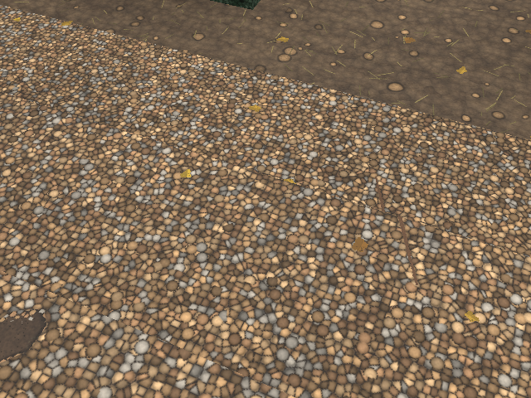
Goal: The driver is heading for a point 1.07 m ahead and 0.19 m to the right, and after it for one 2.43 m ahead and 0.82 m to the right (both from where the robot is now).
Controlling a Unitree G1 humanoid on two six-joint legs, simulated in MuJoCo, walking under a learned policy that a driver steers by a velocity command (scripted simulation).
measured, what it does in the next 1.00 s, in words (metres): walks ahead: left foot, then right foot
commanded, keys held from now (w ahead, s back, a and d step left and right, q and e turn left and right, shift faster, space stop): no key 0.08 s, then w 0.40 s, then w+e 0.52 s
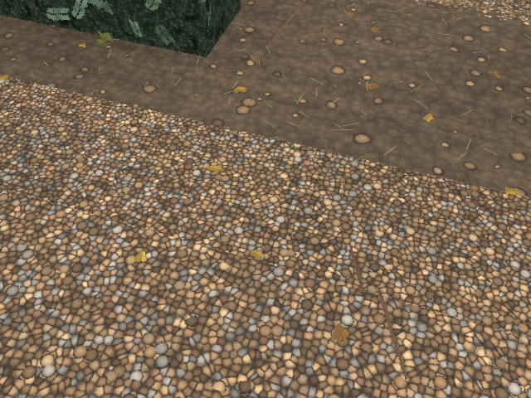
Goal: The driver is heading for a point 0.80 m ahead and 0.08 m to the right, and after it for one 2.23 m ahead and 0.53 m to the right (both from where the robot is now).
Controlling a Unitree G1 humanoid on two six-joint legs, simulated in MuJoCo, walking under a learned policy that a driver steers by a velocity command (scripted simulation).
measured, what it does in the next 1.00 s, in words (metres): goes down, turning right: left foot 0.17 m lower, then right foot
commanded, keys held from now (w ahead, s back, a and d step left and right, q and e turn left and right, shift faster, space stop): w+e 0.50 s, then w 0.50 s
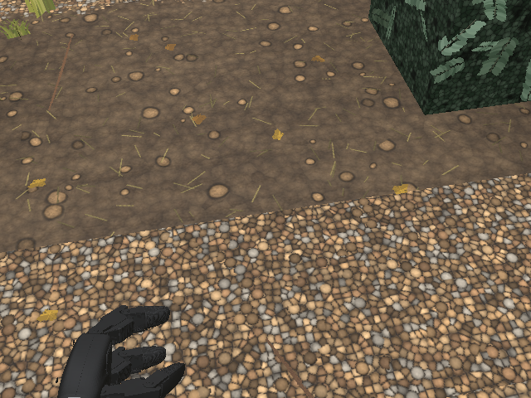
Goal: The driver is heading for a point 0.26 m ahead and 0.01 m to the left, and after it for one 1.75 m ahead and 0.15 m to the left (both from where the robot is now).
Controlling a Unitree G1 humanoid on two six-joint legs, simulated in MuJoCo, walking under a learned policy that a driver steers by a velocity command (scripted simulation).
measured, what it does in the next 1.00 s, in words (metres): walks ahead: left foot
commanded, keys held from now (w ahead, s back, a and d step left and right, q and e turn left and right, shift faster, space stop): w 0.02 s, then no key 0.98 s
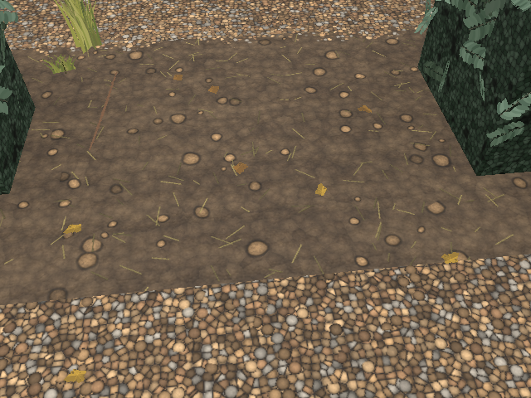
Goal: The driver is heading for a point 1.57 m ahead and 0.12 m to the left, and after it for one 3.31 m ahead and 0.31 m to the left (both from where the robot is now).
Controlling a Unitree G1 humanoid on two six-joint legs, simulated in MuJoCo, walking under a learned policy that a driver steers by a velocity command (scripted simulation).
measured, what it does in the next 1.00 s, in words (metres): walks ahead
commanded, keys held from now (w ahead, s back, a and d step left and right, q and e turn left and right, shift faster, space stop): no key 0.46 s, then w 0.54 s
